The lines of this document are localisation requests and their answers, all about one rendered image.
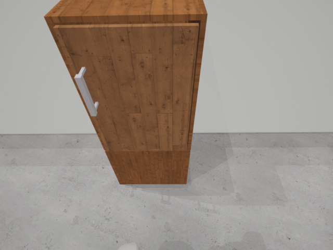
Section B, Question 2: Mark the handle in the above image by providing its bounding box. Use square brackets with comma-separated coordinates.
[74, 67, 99, 116]

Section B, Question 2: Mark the cupboard door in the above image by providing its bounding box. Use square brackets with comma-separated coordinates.
[53, 23, 199, 151]

